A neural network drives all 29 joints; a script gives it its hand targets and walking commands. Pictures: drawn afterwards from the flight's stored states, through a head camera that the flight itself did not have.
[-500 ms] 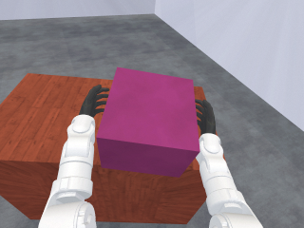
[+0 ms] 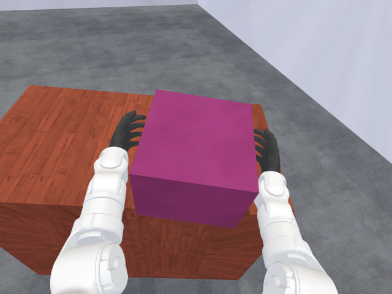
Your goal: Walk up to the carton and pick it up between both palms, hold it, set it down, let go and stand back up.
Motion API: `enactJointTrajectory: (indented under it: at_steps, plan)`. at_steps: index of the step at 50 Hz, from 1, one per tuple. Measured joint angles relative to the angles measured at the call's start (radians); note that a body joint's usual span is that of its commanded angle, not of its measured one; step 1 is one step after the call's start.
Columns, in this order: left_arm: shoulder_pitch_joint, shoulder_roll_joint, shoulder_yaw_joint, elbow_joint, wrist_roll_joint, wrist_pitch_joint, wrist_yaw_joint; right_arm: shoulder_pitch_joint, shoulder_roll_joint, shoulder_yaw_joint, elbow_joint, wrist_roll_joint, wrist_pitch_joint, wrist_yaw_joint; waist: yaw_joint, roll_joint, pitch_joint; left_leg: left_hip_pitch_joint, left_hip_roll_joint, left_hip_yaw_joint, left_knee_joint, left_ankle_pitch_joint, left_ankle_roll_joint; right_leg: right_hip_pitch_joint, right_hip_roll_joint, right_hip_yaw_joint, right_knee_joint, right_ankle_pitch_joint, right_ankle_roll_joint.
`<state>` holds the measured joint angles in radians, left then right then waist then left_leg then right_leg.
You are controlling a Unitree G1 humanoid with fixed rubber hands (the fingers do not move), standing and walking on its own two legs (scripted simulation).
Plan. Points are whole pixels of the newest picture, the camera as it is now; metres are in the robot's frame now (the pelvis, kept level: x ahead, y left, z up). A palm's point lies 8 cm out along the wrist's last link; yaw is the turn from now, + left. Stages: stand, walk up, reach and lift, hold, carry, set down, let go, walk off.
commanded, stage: set down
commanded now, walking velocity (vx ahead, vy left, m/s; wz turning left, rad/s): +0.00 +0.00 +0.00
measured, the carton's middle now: (195, 158) +0.41 +0.00 +0.05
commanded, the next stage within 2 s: none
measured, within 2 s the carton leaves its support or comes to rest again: rests again in 1.32 s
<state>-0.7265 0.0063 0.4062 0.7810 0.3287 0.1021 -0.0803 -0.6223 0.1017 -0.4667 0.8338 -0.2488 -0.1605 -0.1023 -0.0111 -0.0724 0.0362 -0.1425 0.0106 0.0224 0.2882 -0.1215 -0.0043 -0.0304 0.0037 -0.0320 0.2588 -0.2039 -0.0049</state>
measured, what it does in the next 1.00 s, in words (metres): stands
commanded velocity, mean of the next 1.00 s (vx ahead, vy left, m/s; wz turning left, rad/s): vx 0.00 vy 0.00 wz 0.00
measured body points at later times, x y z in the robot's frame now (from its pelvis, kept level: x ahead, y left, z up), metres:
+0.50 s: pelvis +0.01 +0.00 +0.00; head +0.06 +0.02 +0.45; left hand +0.45 +0.15 +0.06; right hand +0.41 -0.17 +0.06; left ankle +0.02 +0.12 -0.75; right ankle -0.04 -0.11 -0.75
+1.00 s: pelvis +0.02 +0.00 +0.00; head +0.09 +0.02 +0.44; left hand +0.46 +0.15 +0.03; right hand +0.42 -0.17 +0.03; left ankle +0.02 +0.12 -0.75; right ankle -0.04 -0.11 -0.75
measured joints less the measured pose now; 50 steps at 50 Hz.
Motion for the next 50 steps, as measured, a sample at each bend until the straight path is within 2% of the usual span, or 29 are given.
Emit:
enactJointTrajectory:
  at_steps: [17, 50]
  plan:
    - [-0.043, 0.015, 0.036, 0.100, 0.011, -0.065, -0.003, -0.029, 0.025, -0.088, 0.008, -0.085, -0.014, 0.018, -0.009, 0.010, -0.018, -0.058, -0.003, 0.005, 0.000, -0.005, 0.003, -0.059, -0.004, 0.004, -0.001, -0.003, 0.004]
    - [-0.120, 0.069, 0.028, 0.333, -0.014, -0.247, 0.030, -0.060, 0.034, -0.169, 0.063, -0.166, -0.102, 0.010, -0.023, 0.036, -0.106, -0.270, 0.006, 0.007, 0.030, -0.004, 0.000, -0.272, 0.004, 0.004, 0.028, -0.001, 0.001]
